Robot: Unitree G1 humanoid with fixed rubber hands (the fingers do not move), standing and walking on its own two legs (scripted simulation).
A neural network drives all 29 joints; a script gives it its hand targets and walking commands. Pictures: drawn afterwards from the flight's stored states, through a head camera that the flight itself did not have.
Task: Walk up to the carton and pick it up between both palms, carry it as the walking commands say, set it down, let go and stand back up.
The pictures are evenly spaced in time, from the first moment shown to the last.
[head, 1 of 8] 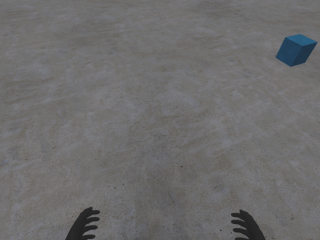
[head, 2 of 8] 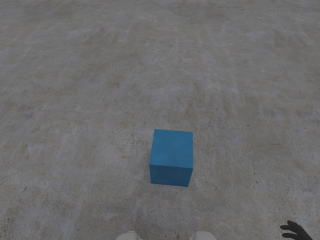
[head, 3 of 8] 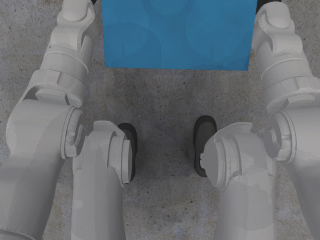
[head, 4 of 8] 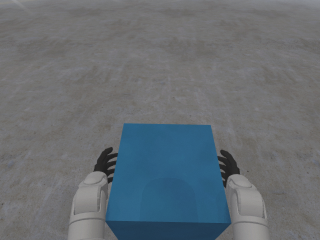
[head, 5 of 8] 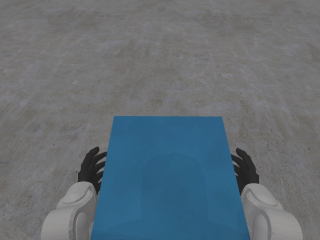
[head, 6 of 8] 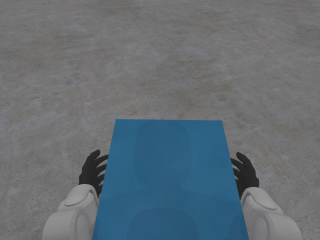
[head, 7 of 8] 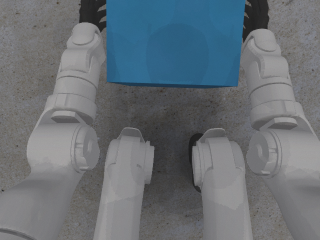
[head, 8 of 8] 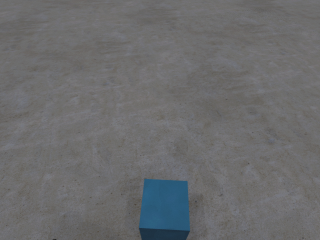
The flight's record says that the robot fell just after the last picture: no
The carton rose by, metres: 0.68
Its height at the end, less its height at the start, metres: +0.00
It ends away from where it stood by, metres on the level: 1.07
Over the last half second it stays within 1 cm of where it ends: yes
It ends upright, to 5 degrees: yes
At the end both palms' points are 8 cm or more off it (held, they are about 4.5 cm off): yes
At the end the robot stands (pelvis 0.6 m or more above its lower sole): yes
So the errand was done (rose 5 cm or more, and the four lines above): yes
